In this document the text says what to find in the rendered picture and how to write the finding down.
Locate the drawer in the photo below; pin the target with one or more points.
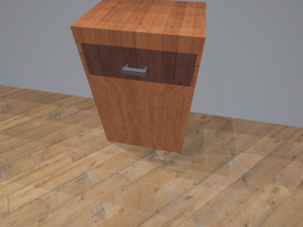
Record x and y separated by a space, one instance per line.
166 67

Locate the cabinet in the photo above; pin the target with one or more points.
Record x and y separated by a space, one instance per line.
135 112

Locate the handle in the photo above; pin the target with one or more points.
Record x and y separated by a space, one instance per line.
134 71

